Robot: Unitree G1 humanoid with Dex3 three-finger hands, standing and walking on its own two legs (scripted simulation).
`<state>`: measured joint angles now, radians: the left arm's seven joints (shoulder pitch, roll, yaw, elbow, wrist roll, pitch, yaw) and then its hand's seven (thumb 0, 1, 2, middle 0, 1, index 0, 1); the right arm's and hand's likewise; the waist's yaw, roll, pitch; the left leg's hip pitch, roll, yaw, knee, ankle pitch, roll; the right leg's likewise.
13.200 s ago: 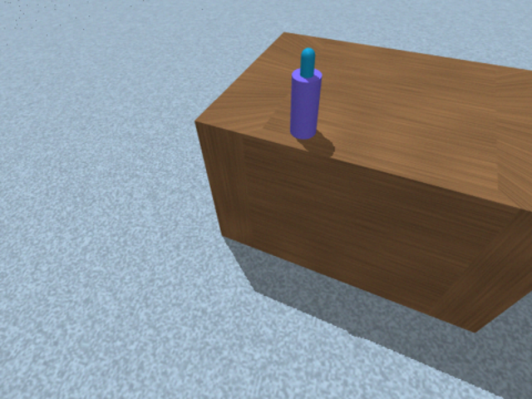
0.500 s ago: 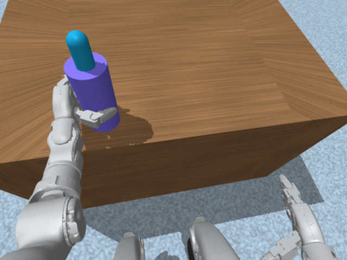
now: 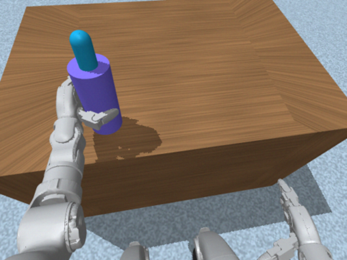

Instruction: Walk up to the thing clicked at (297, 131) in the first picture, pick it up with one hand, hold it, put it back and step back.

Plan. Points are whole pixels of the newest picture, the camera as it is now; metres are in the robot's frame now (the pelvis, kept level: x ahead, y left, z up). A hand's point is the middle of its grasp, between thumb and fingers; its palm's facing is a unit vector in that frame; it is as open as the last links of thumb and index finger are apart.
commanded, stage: settle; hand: left
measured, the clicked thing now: (95, 87) +0.48 +0.13 +0.11
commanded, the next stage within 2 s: lift in 0.28 s
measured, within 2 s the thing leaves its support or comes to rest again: neither
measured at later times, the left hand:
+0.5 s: hand (93, 94) +0.48 +0.14 +0.09, palm faces +0.02 -1.00 -0.03, open 11.2 cm
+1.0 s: hand (77, 97) +0.41 +0.15 +0.15, palm faces +0.05 -1.00 -0.06, open 11.2 cm
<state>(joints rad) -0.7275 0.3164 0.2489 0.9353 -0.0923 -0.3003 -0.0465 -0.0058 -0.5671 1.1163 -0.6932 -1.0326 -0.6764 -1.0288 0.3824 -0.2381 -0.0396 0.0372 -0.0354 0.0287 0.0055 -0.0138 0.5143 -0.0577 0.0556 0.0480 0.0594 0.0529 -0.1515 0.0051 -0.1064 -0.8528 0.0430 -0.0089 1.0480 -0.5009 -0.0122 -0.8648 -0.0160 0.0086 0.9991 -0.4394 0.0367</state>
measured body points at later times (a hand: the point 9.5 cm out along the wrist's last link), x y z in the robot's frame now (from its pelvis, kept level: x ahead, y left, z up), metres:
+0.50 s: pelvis +0.01 +0.00 +0.01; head +0.09 +0.01 +0.45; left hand +0.47 +0.20 +0.09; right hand +0.17 -0.26 -0.02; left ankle +0.00 +0.12 -0.67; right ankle +0.02 -0.14 -0.67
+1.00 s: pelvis +0.01 +0.00 +0.03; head +0.04 +0.00 +0.48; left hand +0.41 +0.20 +0.16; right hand +0.17 -0.26 -0.01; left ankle +0.00 +0.12 -0.67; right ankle +0.02 -0.14 -0.67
